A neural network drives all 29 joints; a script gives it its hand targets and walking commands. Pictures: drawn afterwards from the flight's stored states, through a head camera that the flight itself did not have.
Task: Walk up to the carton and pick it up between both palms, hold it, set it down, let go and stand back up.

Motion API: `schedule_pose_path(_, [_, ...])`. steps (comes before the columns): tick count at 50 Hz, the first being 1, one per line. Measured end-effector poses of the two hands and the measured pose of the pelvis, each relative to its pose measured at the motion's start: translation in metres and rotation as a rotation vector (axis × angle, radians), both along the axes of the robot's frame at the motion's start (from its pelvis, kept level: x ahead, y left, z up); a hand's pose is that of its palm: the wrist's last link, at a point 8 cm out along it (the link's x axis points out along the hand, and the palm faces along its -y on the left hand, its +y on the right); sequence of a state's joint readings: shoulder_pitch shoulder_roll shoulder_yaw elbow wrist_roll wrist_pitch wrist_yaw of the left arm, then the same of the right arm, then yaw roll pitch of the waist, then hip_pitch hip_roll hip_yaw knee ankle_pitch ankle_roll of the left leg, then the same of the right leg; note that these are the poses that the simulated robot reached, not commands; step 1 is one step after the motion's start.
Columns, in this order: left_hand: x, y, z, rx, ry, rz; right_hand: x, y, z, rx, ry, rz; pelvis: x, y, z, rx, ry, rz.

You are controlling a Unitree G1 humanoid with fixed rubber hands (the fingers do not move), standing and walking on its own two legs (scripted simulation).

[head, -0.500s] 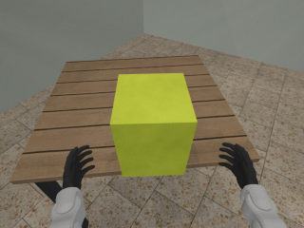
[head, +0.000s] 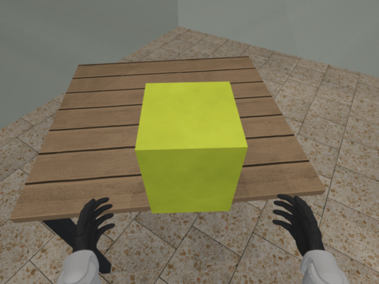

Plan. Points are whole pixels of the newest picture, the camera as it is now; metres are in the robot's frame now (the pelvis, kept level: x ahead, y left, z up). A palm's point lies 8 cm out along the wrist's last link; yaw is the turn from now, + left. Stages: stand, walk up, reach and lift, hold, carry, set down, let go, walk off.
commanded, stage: set down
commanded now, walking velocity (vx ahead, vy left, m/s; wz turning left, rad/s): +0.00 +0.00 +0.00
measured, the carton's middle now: (189, 149) +0.41 +0.03 +0.05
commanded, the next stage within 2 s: let go in 1.26 s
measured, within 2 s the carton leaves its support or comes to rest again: neither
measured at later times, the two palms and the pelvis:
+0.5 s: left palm (89, 255) +0.18 +0.23 -0.01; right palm (305, 246) +0.19 -0.20 +0.00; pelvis +0.02 +0.00 +0.00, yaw +0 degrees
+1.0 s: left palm (94, 265) +0.17 +0.23 -0.05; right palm (298, 256) +0.19 -0.20 -0.04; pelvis +0.02 +0.00 +0.00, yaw +0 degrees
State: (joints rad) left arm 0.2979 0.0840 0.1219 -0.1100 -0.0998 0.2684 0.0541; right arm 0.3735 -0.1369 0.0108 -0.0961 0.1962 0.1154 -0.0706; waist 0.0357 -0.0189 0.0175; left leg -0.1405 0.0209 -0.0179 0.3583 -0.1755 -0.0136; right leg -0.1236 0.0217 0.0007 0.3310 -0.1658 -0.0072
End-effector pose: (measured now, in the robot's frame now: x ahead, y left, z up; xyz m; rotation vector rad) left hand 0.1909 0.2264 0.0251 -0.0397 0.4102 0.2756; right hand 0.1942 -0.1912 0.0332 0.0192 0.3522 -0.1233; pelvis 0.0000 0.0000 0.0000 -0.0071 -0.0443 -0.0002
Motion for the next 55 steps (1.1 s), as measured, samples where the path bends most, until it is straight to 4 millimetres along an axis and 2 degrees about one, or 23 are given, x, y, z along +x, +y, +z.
schedule_pose_path(13, [0.012,0.001,-0.014,0.005,0.037,-0.019,0.015,-0.002,-0.007,-0.015,0.018,-0.006,0.019,0.0,0.0,0.0,0.026,0.0])
schedule_pose_path(18, [0.002,0.002,-0.032,-0.001,0.107,-0.023,0.011,-0.006,-0.021,-0.018,0.061,-0.017,0.024,0.0,0.0,0.001,0.032,0.0])
schedule_pose_path(26, [-0.013,0.004,-0.037,0.01,0.102,-0.012,-0.002,-0.008,-0.032,-0.031,0.073,-0.003,0.022,-0.001,0.0,0.001,0.03,0.0])
schedule_pose_path(36, [-0.035,0.004,-0.063,-0.013,0.21,-0.005,-0.018,-0.01,-0.052,-0.077,0.155,0.022,0.015,0.0,0.0,0.001,0.02,0.0])
schedule_pose_path(44, [-0.02,0.007,-0.066,-0.002,0.215,-0.021,-0.006,-0.007,-0.057,-0.094,0.164,0.05,0.015,0.0,0.0,0.001,0.02,0.0])
schedule_pose_path(55, [-0.018,0.006,-0.088,-0.017,0.326,-0.021,-0.008,-0.01,-0.087,-0.106,0.288,0.053,0.027,0.0,0.0,0.001,0.036,0.0])
